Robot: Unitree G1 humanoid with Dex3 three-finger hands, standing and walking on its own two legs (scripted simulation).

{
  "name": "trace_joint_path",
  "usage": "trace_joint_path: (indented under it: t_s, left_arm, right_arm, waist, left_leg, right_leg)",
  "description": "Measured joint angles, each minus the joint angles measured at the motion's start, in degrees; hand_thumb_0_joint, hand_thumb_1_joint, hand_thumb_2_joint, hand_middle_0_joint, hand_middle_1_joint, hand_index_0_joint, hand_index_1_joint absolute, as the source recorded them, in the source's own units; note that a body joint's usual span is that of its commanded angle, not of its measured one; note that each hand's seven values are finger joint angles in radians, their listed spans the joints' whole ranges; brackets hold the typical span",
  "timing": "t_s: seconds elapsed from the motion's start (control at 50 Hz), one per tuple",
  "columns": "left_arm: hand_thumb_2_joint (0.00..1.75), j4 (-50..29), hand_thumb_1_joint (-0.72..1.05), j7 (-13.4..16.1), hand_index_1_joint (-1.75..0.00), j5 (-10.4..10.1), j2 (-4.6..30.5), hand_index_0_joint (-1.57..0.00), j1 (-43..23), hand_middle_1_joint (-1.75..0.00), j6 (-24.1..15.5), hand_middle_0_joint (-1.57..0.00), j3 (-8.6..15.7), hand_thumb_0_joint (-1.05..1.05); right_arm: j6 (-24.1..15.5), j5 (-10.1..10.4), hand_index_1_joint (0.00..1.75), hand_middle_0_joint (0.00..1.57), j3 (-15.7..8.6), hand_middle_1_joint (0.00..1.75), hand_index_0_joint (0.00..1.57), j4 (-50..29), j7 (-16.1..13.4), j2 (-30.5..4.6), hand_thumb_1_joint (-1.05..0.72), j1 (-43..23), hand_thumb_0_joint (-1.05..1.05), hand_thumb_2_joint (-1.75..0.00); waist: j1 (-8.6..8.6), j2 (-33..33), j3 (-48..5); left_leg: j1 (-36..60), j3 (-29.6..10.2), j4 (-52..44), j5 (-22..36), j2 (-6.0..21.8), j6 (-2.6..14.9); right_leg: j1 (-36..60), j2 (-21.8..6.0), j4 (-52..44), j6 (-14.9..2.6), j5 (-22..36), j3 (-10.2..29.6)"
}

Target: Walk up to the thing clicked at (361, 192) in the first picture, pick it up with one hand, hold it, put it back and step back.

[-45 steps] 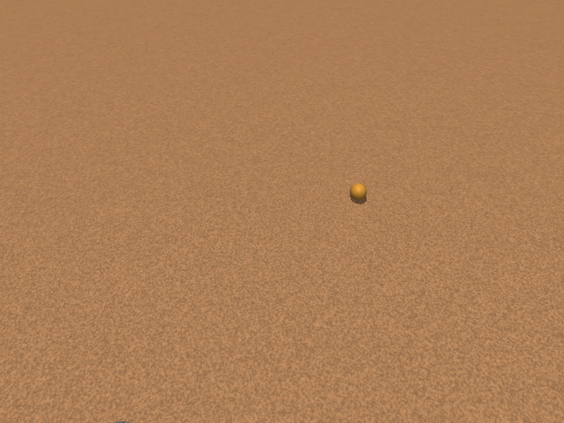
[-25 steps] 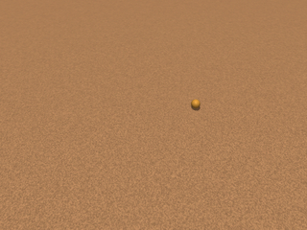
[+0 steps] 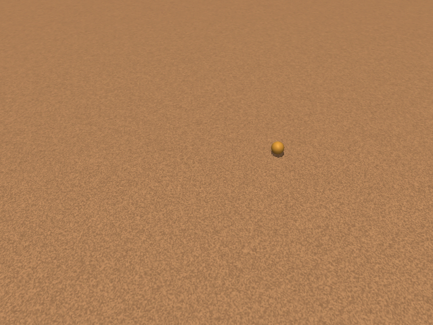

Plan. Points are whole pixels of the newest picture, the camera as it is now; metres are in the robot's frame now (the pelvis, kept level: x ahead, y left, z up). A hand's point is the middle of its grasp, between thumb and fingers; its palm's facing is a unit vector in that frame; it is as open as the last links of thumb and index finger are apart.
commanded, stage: stand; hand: left
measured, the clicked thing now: (277, 147) +1.21 -0.33 -0.74
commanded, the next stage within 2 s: walk up in 0.22 s
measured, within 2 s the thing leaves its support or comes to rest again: neither
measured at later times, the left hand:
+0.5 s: hand (115, 321) +0.15 +0.23 -0.14, palm faces -0.18 -0.90 -0.39, open 7.4 cm
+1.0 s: hand (184, 238) +0.34 +0.12 -0.18, palm faces -0.32 -0.89 -0.33, open 7.4 cm
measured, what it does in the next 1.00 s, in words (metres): walks ahead, turning right: right foot, then left foot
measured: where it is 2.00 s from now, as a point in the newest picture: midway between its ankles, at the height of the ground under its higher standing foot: (282, 241)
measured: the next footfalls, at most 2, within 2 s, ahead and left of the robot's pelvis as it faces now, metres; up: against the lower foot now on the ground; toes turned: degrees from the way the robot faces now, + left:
right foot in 0.54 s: +0.15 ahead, -0.24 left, +0.00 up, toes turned -15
left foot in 0.94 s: +0.38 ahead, -0.04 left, +0.00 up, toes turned -13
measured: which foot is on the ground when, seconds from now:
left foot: down 0.00-0.56, up 0.58-0.92, down 0.94-1.00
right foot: down 0.00-0.26, up 0.28-0.52, down 0.54-0.98, up 1.00-1.00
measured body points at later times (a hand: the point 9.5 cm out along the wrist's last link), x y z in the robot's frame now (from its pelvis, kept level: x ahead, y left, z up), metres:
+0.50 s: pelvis +0.04 -0.05 -0.02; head +0.05 -0.07 +0.43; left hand +0.16 +0.28 -0.11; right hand +0.05 -0.40 -0.13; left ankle +0.00 +0.12 -0.75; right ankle +0.10 -0.22 -0.73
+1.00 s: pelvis +0.23 -0.13 -0.03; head +0.25 -0.12 +0.42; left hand +0.36 +0.16 -0.16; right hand +0.22 -0.47 -0.12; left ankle +0.34 -0.03 -0.75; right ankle +0.12 -0.23 -0.73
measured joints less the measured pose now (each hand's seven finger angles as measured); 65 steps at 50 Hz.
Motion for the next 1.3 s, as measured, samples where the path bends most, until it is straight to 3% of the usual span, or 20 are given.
trace_joint_path:
  t_s: [0.22,0.26,0.32,0.38,0.48,0.54,0.58,0.62,0.66,0.7,0.82,0.92,0.96,0.98,1.04,1.1,1.2,1.3]
  left_arm:
    - [0.9,-0.2,0.91,0.0,-0.3,0.1,0.1,-0.2,0.2,-0.3,0.1,-0.21,-0.1,0.01]
    - [0.9,-2.4,0.91,-1.3,-0.3,0.8,0.5,-0.2,1.8,-0.3,0.6,-0.21,1.4,0.01]
    - [0.9,-4.1,0.91,-3.3,-0.3,1.7,1.9,-0.2,4.3,-0.3,2.1,-0.21,3.0,0.01]
    - [0.9,-5.5,0.91,-4.9,-0.3,1.7,3.8,-0.2,5.4,-0.3,2.6,-0.21,4.1,0.01]
    - [0.9,-8.6,0.91,-6.9,-0.3,1.2,5.9,-0.2,7.3,-0.3,1.8,-0.2,5.5,0.01]
    - [0.9,-9.1,0.91,-6.9,-0.3,1.4,6.8,-0.2,8.6,-0.3,1.1,-0.2,6.0,0.01]
    - [0.9,-9.4,0.91,-6.0,-0.3,1.7,5.9,-0.2,8.5,-0.3,0.1,-0.2,6.4,0.01]
    - [0.9,-10.7,0.91,-5.0,-0.3,1.5,4.8,-0.2,9.1,-0.3,-1.0,-0.2,6.3,0.01]
    - [0.9,-11.4,0.91,-4.6,-0.3,0.7,3.5,-0.2,10.2,-0.3,-1.3,-0.2,5.6,0.01]
    - [0.9,-11.7,0.91,-4.2,-0.3,0.3,2.3,-0.2,11.4,-0.3,-1.4,-0.2,4.6,0.01]
    - [0.9,-12.3,0.9,-3.7,-0.3,0.1,1.8,-0.21,14.8,-0.3,-1.7,-0.21,3.3,0.01]
    - [0.9,-13.9,0.9,-3.6,-0.3,0.3,2.8,-0.21,15.5,-0.3,-2.2,-0.21,3.0,0.01]
    - [0.9,-14.4,0.9,-3.4,-0.3,0.4,3.6,-0.21,15.3,-0.3,-2.2,-0.21,3.0,0.01]
    - [0.9,-14.4,0.9,-3.1,-0.3,0.3,3.9,-0.21,14.9,-0.3,-2.1,-0.21,3.2,0.01]
    - [0.9,-13.9,0.9,-2.3,-0.3,0.3,3.8,-0.2,13.4,-0.3,-1.5,-0.21,2.7,0.01]
    - [0.9,-14.1,0.91,-2.5,-0.3,0.1,5.0,-0.2,11.9,-0.3,-2.1,-0.21,2.6,0.01]
    - [0.9,-15.8,0.91,-3.5,-0.3,-0.7,6.4,-0.2,8.9,-0.3,-2.4,-0.2,3.5,0.01]
    - [0.9,-16.3,0.91,-4.5,-0.3,-0.1,5.9,-0.2,7.1,-0.3,-2.4,-0.2,3.6,0.01]
  right_arm:
    - [-0.1,0.0,0.3,0.2,0.0,0.3,0.21,0.1,0.0,-0.1,-0.91,0.0,0.0,-0.9]
    - [-0.7,-0.8,0.3,0.2,-1.3,0.3,0.21,-1.6,0.7,0.0,-0.91,0.7,0.0,-0.9]
    - [-2.7,-1.3,0.3,0.2,-3.3,0.3,0.21,-4.8,1.1,-0.5,-0.9,2.2,0.0,-0.9]
    - [-3.6,-1.7,0.3,0.2,-4.5,0.3,0.21,-6.6,1.0,-1.8,-0.9,4.8,0.0,-0.9]
    - [-2.8,-2.5,0.3,0.2,-6.0,0.3,0.21,-6.8,1.5,-5.3,-0.9,7.2,0.0,-0.9]
    - [-2.2,-2.5,0.3,0.2,-6.6,0.3,0.21,-7.3,1.7,-7.0,-0.9,7.5,0.01,-0.9]
    - [-1.4,-2.4,0.3,0.2,-6.7,0.3,0.21,-7.5,1.4,-8.2,-0.9,7.3,0.01,-0.9]
    - [-0.4,-1.8,0.3,0.2,-6.2,0.3,0.21,-7.7,1.4,-7.9,-0.91,7.1,0.01,-0.9]
    - [-0.3,-1.2,0.3,0.2,-5.4,0.3,0.2,-8.0,1.9,-7.2,-0.91,6.3,0.01,-0.9]
    - [-0.8,-0.4,0.3,0.2,-4.7,0.3,0.2,-8.9,2.4,-6.5,-0.91,5.6,0.01,-0.9]
    - [-1.8,-0.7,0.3,0.2,-3.7,0.3,0.21,-12.5,4.0,-3.8,-0.91,6.4,0.01,-0.9]
    - [-2.3,-1.2,0.3,0.2,-4.3,0.3,0.21,-13.3,4.3,-3.6,-0.9,7.9,0.0,-0.9]
    - [-3.3,-1.4,0.3,0.2,-4.7,0.3,0.21,-13.7,3.9,-3.6,-0.9,8.5,0.0,-0.9]
    - [-3.8,-1.6,0.3,0.2,-4.9,0.3,0.21,-14.0,3.5,-3.3,-0.9,8.4,0.0,-0.9]
    - [-4.8,-1.2,0.3,0.2,-4.9,0.3,0.21,-15.3,3.0,-3.0,-0.9,9.1,0.0,-0.9]
    - [-4.7,-0.6,0.3,0.2,-4.3,0.3,0.21,-15.6,2.8,-2.4,-0.9,10.9,0.0,-0.9]
    - [-4.7,-0.5,0.3,0.2,-3.6,0.3,0.21,-15.4,2.7,-3.0,-0.9,14.1,0.0,-0.9]
    - [-3.6,-0.3,0.3,0.2,-3.9,0.3,0.21,-15.2,2.9,-5.2,-0.9,15.2,0.0,-0.9]
  waist:
    - [0.02,0.1,-0.3]
    - [0.52,-0.4,-0.7]
    - [0.39,-0.8,-1.2]
    - [-0.67,-0.9,-1.2]
    - [-0.07,-0.3,-0.4]
    - [-0.06,0.2,-0.5]
    - [-0.26,3.4,0.4]
    - [0.63,3.9,0.5]
    - [1.79,3.6,0.9]
    - [2.28,3.8,1.3]
    - [2.74,2.2,1.0]
    - [2.45,0.8,0.5]
    - [1.76,-0.9,0.3]
    - [1.49,-2.5,0.6]
    - [-0.49,-2.8,0.6]
    - [-1.82,-3.1,0.3]
    - [-2.74,-3.1,1.0]
    - [-3.29,-0.6,1.8]
  left_leg:
    - [0.2,0.0,-0.3,0.1,-0.1,0.07]
    - [-0.4,1.4,1.6,-2.0,-0.1,1.04]
    - [-0.1,4.4,3.0,-3.4,0.7,1.32]
    - [1.5,5.2,2.3,-4.3,1.8,1.15]
    - [4.9,7.9,3.8,-7.7,4.5,-1.13]
    - [5.0,9.3,10.1,-13.4,6.7,-1.57]
    - [2.0,6.2,20.9,-18.5,10.1,1.23]
    - [-4.0,2.1,34.5,-20.3,7.4,1.64]
    - [-9.3,1.9,42.4,-18.3,4.5,1.64]
    - [-13.9,2.5,44.5,-14.6,3.5,2.11]
    - [-20.5,2.0,31.9,-8.6,4.5,1.56]
    - [-18.6,1.5,18.8,-2.8,4.9,1.2]
    - [-16.1,2.9,15.2,1.2,3.5,1.0]
    - [-15.5,4.3,16.3,0.3,2.6,0.8]
    - [-13.0,5.8,17.6,-3.7,2.9,1.11]
    - [-8.2,6.6,13.4,-4.1,3.3,0.99]
    - [-2.0,8.0,8.1,-5.0,3.2,0.22]
    - [1.5,9.4,10.3,-10.3,4.4,-1.27]
  right_leg:
    - [0.2,-0.1,-0.2,0.08,0.0,0.0]
    - [-2.3,0.0,4.7,-0.76,-4.5,1.3]
    - [-10.5,-0.2,21.7,-0.96,-11.3,1.5]
    - [-16.4,-1.8,30.2,-0.76,-11.3,1.8]
    - [-18.4,-5.9,23.5,-0.41,-7.9,1.4]
    - [-16.0,-6.3,18.0,-0.18,-2.7,-0.2]
    - [-15.7,-3.3,21.6,0.18,-3.6,-2.3]
    - [-15.4,-2.0,23.5,-0.46,-6.4,-2.7]
    - [-13.3,-1.0,21.2,-1.49,-6.5,-1.9]
    - [-10.1,0.2,16.9,-1.91,-5.3,-1.4]
    - [-3.5,2.8,9.8,-2.74,-5.4,0.2]
    - [-0.8,3.4,11.5,-1.74,-10.2,1.0]
    - [-1.3,2.0,16.3,-1.38,-14.4,1.9]
    - [-3.0,0.8,21.6,-2.02,-15.5,3.1]
    - [-10.6,2.5,39.2,-2.82,-16.0,4.7]
    - [-17.0,1.8,44.3,-2.46,-12.2,3.5]
    - [-22.6,-2.0,33.6,-0.82,-7.4,3.0]
    - [-20.8,-3.7,18.4,-1.12,-0.3,0.6]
